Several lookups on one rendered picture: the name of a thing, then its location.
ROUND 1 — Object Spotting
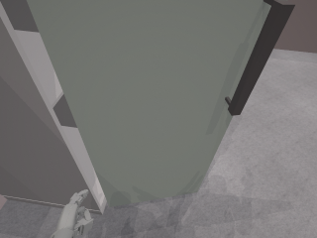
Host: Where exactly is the handle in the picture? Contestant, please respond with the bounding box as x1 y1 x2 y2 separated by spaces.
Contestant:
225 0 295 116

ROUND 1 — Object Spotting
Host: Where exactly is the fridge door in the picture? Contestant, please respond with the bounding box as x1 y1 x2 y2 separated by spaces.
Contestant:
27 0 287 207

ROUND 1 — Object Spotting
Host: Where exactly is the robot left hand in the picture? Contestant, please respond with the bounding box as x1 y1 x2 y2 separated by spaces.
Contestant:
55 189 94 238

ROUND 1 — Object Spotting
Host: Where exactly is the left robot forearm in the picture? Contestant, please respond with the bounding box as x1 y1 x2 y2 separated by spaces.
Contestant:
51 228 75 238

